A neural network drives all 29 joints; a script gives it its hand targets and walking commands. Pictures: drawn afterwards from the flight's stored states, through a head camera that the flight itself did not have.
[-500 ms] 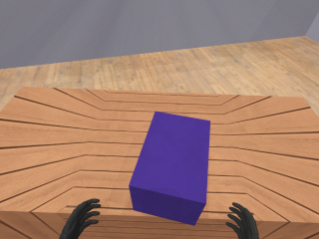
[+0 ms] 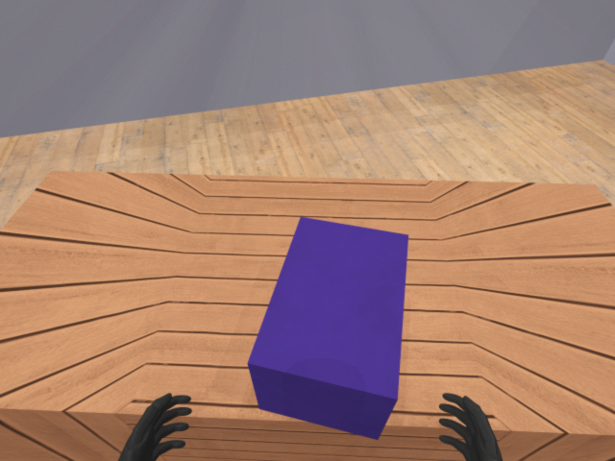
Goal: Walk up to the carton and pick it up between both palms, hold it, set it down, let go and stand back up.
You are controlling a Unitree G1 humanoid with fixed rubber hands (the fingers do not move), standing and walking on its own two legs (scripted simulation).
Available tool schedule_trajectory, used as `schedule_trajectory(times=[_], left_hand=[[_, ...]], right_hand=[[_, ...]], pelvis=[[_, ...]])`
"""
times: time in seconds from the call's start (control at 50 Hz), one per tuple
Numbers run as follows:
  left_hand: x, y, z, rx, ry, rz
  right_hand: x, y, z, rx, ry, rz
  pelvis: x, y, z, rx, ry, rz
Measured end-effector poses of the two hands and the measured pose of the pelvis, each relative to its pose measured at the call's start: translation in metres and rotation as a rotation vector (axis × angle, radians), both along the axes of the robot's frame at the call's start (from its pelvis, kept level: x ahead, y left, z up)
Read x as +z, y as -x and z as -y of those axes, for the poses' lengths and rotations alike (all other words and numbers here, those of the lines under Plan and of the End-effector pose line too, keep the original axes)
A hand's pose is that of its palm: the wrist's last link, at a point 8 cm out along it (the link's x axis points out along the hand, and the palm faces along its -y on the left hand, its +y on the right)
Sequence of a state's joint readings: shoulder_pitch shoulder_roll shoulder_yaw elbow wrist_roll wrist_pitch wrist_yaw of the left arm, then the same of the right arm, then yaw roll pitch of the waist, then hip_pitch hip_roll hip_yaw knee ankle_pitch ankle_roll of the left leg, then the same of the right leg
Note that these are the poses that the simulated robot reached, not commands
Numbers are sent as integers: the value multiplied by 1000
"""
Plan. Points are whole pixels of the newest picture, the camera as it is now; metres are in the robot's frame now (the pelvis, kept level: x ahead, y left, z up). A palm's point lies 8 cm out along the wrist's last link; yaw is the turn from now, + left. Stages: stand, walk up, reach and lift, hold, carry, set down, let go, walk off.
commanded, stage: set down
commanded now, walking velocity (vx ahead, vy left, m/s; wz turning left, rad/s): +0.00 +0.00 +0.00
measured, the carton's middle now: (336, 319) +0.38 -0.04 -0.09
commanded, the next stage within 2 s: let go in 0.22 s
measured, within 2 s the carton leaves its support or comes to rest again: neither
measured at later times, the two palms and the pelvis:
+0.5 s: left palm out of the picture +0.17 +0.22 -0.06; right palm out of the picture +0.15 -0.22 -0.07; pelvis +0.00 +0.00 +0.00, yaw +0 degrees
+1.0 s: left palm out of the picture +0.09 +0.29 -0.08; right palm out of the picture +0.09 -0.30 -0.09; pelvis -0.01 +0.00 +0.00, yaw +0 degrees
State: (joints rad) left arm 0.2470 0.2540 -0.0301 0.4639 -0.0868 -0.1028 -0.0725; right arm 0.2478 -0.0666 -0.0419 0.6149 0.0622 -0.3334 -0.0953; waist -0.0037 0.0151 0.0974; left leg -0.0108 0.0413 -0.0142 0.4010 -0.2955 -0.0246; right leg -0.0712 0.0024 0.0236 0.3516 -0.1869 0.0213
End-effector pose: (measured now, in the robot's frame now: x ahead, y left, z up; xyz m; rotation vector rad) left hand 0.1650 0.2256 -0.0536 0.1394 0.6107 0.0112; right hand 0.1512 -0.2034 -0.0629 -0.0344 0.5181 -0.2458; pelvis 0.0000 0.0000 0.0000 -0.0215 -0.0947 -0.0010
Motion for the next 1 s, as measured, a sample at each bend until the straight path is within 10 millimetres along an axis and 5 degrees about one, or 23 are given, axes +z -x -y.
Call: schedule_trajectory(times=[0.74, 0.9, 1.0], left_hand=[[-16, 1, 0, 75, -84, -156], [-25, 45, -50, 149, -209, -230], [-30, 75, -69, 158, -257, -307]], right_hand=[[-18, 0, 30, 149, 82, -204], [-29, 38, 85, 106, 191, -413], [-30, 58, 101, 94, 218, -471]], pelvis=[[0, 3, 7, -2, -11, -41], [-5, 8, 5, 1, -22, -50], [-4, 14, 4, -1, -25, -46]])
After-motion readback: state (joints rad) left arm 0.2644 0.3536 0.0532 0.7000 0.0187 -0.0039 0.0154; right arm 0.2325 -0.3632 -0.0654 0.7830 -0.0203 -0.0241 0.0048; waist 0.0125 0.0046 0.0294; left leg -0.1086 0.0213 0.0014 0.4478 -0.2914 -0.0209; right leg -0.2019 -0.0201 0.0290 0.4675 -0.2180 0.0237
